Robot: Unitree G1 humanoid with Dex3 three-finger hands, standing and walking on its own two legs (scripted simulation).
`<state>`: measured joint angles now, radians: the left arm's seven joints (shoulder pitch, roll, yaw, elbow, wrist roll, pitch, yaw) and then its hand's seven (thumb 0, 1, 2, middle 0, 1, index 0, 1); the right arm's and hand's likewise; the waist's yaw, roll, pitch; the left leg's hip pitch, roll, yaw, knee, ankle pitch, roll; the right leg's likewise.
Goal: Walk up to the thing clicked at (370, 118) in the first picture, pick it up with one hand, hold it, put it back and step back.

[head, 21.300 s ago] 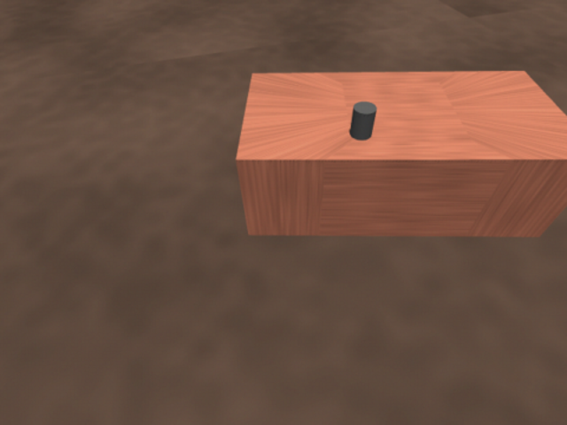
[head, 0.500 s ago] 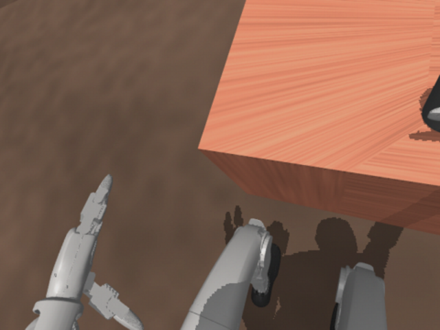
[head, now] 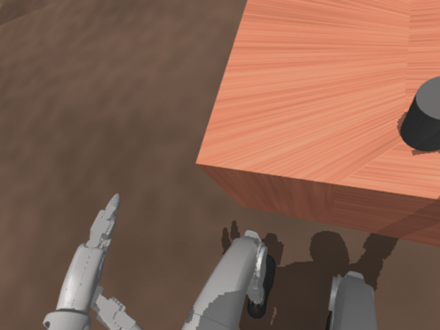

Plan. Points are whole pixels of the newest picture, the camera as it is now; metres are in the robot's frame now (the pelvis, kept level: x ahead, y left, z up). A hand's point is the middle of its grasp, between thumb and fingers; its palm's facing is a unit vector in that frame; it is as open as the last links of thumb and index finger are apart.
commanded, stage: rise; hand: right
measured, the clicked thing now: (435, 116) +0.55 -0.20 -0.08
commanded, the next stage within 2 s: home in 0.18 s
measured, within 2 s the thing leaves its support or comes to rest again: neither
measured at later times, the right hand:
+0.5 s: hand out of the picture +0.53 -0.36 +0.12, palm faces +0.46 +0.85 -0.27, open 17.3 cm
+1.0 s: hand out of the picture +0.35 -0.24 +0.08, palm faces +0.21 +0.94 -0.27, open 17.0 cm
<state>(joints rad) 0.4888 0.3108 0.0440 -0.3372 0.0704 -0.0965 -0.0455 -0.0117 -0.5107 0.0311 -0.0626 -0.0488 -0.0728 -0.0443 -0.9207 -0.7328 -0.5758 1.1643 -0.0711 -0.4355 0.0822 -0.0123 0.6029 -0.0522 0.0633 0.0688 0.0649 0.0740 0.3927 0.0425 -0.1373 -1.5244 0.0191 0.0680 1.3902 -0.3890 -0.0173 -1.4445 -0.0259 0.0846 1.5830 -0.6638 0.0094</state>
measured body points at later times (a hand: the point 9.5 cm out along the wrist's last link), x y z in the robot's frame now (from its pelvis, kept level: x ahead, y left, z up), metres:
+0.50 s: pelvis +0.03 +0.00 +0.08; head +0.17 -0.05 +0.51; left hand +0.20 +0.26 +0.08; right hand +0.50 -0.40 +0.14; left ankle +0.12 +0.14 -0.56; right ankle +0.03 -0.12 -0.56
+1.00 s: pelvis +0.08 +0.00 +0.14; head +0.11 -0.02 +0.59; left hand +0.25 +0.21 +0.10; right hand +0.34 -0.29 +0.10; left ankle +0.12 +0.14 -0.56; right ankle +0.03 -0.12 -0.56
